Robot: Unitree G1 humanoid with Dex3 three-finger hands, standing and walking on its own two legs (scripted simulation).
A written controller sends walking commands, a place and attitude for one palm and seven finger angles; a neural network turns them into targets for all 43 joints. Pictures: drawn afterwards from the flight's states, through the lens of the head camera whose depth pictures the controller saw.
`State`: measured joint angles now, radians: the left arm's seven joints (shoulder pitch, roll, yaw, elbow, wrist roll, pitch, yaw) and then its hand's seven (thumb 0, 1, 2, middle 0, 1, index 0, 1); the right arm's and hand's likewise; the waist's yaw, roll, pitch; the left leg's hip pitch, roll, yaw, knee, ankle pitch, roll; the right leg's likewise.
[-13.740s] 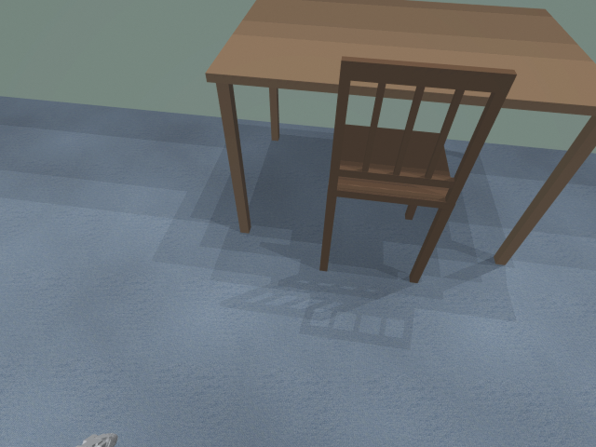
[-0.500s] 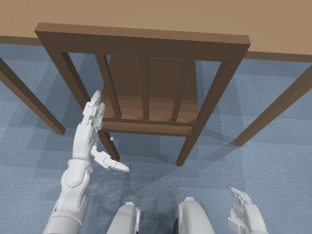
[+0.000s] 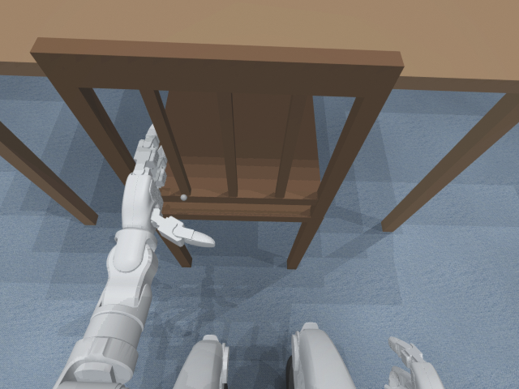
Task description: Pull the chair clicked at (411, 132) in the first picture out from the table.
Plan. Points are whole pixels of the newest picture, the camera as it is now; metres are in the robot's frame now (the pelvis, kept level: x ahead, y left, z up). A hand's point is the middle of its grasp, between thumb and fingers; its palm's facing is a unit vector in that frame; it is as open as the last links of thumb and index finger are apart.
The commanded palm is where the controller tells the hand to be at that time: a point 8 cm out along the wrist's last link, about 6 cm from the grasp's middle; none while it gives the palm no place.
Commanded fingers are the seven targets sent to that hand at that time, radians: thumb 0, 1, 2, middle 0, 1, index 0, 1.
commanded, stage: push the fingers through the gap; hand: left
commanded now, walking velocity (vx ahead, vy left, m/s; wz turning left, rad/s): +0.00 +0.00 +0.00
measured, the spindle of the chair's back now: (229, 152) +0.47 +0.05 +0.03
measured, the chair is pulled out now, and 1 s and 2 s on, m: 0.00 0.00 0.00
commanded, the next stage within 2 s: hook a spindle and tug to test in 0.92 s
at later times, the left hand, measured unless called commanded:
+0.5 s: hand (190, 168) +0.45 +0.11 +0.02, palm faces +0.00 -1.00 -0.03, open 17.0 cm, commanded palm +0.42 +0.16 +0.02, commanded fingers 0.00 -0.50 0.30 -0.06 -0.08 -0.06 -0.08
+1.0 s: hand (188, 166) +0.45 +0.11 +0.02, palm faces +0.00 -1.00 -0.02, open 17.0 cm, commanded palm +0.42 +0.16 +0.02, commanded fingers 0.00 -0.50 0.30 -0.06 -0.08 -0.06 -0.08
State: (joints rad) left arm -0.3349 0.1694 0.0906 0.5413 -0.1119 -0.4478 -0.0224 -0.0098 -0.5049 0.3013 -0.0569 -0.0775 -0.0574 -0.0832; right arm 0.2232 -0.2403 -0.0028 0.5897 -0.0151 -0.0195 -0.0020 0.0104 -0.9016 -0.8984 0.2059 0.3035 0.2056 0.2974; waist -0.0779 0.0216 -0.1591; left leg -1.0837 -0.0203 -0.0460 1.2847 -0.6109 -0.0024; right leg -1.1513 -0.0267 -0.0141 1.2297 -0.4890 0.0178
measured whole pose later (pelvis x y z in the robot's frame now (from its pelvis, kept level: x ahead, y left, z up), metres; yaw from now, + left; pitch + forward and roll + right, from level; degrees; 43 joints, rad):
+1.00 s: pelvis -0.01 +0.00 +0.00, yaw -1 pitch +25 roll -1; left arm -0.61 0.21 0.21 0.87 -0.07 -0.53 -0.01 -0.01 -0.50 0.30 -0.06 -0.08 -0.06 -0.08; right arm 0.26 -0.24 0.00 0.61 -0.03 0.02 0.02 0.01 -0.90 -0.90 0.21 0.30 0.21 0.30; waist -0.12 0.02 -0.16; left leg -1.13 -0.01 -0.03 1.28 -0.60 0.00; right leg -1.20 -0.02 0.00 1.22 -0.47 0.02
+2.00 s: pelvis +0.00 +0.00 +0.00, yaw -1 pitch +26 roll -1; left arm -0.57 0.20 0.19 0.80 -0.09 -0.49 0.00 0.01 0.79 0.85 -0.48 -1.44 -0.47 -1.45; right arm 0.26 -0.24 -0.01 0.60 -0.03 0.04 0.03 0.01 -0.90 -0.90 0.21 0.30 0.21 0.30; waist -0.11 0.03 -0.16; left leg -1.12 -0.01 -0.03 1.28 -0.61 0.00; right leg -1.19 -0.02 0.00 1.21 -0.48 0.02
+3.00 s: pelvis +0.04 +0.01 +0.11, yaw -3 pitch +11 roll -1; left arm -0.44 0.18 0.05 0.92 -0.06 -0.18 0.09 0.06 0.77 0.80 -0.32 -1.18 -0.49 -1.45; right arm 0.26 -0.23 -0.01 0.61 0.05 0.12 -0.12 0.01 -0.90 -0.90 0.21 0.30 0.21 0.30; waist -0.10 0.01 0.03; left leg -0.42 0.01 0.02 0.59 -0.35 0.01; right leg -0.53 -0.02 -0.01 0.60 -0.19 0.02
